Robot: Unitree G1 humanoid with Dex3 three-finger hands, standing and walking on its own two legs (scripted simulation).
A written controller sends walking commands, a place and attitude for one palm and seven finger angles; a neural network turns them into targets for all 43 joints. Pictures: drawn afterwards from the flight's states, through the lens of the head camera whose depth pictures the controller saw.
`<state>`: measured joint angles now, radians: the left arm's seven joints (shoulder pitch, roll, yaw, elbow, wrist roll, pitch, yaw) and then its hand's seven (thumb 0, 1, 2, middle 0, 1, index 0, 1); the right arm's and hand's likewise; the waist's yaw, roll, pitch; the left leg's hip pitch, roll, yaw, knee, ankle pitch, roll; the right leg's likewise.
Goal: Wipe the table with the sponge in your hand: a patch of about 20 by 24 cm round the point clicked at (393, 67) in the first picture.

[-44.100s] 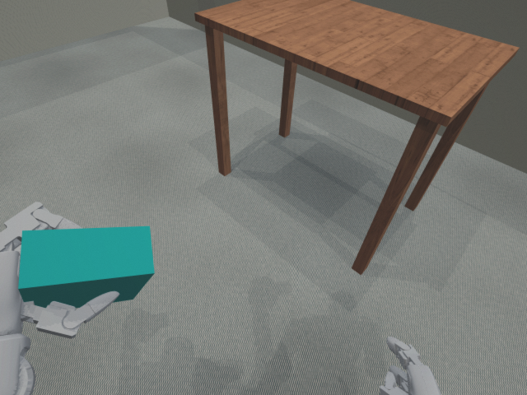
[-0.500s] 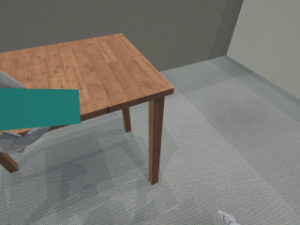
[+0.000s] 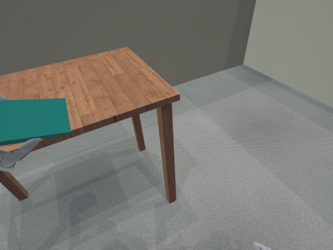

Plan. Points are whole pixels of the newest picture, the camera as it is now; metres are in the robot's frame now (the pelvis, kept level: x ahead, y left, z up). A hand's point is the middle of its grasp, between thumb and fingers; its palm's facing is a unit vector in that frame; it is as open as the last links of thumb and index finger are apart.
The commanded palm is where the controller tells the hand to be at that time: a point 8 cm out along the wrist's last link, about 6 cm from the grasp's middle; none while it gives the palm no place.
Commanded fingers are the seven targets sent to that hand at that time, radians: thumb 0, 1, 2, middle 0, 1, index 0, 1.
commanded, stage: stop stepping back and stand still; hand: left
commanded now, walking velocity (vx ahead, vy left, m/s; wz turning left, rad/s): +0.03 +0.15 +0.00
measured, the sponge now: (34, 123) +0.24 +0.23 +0.27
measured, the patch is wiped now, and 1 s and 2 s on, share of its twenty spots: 0.95 0.95 0.95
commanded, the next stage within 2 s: stand and wait in 0.82 s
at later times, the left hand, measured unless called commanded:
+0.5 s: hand out of the picture +0.21 +0.30 +0.26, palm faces +0.57 -0.77 -0.30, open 9.6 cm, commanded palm +0.15 +0.32 +0.28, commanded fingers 0.00 0.10 1.30 -1.20 -1.60 -1.20 -1.60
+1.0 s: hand out of the picture +0.21 +0.30 +0.24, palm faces +0.50 -0.82 -0.29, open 9.6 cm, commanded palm +0.14 +0.34 +0.28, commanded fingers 0.00 0.10 1.30 -1.20 -1.60 -1.20 -1.60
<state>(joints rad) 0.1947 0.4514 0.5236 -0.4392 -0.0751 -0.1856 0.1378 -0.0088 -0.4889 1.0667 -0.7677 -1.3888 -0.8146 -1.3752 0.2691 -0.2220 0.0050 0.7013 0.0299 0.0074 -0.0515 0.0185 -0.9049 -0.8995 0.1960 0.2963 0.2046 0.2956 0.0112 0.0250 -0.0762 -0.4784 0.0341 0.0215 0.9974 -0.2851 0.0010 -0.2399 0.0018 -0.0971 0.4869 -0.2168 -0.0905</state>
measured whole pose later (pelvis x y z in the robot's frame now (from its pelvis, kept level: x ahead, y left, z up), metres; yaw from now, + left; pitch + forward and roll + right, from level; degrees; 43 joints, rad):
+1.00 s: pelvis -0.02 +0.06 +0.00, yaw +0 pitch -1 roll -1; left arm 0.26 0.36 0.43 -0.54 -0.06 -0.14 0.15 -0.01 -0.49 1.07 -0.76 -1.39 -0.81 -1.38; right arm 0.19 -0.21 0.03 0.62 0.02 -0.04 -0.04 0.02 -0.90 -0.90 0.20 0.30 0.21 0.30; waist 0.01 0.03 -0.02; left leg -0.26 0.00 0.03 0.54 -0.26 0.03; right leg -0.28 0.02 -0.06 0.46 -0.16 -0.02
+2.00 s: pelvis -0.02 +0.05 +0.00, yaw +1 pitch +0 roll -1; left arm 0.30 0.41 0.43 -0.67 -0.05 -0.17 0.16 -0.01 -0.49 1.07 -0.77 -1.39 -0.81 -1.38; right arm 0.19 -0.21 0.03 0.61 0.01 -0.07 -0.05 0.02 -0.90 -0.90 0.20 0.30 0.21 0.30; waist 0.01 0.01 0.01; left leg -0.27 0.01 0.01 0.52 -0.25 0.01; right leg -0.29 0.02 -0.08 0.45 -0.16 -0.04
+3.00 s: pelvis -0.02 +0.05 +0.00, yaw +1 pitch +0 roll -1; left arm 0.28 0.43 0.46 -0.64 -0.05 -0.18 0.16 -0.01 -0.49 1.07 -0.77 -1.39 -0.81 -1.38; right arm 0.19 -0.21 0.03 0.62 0.01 -0.06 -0.04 0.02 -0.90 -0.90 0.20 0.30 0.21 0.30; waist 0.02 0.02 0.00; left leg -0.26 0.01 0.01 0.52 -0.25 0.02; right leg -0.28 0.02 -0.08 0.44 -0.15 -0.03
